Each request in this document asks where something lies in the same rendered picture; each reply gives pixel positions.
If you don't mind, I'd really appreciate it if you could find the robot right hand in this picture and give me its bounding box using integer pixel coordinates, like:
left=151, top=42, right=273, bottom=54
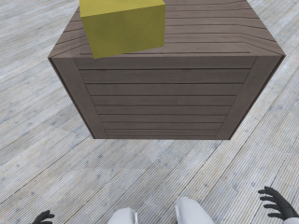
left=258, top=186, right=299, bottom=221

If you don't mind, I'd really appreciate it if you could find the robot thigh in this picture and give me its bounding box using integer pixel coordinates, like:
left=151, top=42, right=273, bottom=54
left=107, top=208, right=139, bottom=224
left=175, top=199, right=215, bottom=224

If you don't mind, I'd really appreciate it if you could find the carton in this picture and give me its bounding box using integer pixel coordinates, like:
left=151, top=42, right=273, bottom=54
left=79, top=0, right=165, bottom=59

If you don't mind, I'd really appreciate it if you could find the pedestal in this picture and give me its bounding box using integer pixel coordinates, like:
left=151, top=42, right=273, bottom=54
left=48, top=0, right=287, bottom=140

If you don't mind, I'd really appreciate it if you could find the robot left thigh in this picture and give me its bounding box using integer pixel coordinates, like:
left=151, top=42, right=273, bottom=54
left=107, top=208, right=139, bottom=224

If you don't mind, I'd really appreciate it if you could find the robot right thigh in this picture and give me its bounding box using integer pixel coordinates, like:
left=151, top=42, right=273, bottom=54
left=175, top=199, right=215, bottom=224

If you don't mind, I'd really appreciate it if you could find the robot left hand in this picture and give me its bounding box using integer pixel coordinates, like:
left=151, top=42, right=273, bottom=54
left=32, top=210, right=55, bottom=224

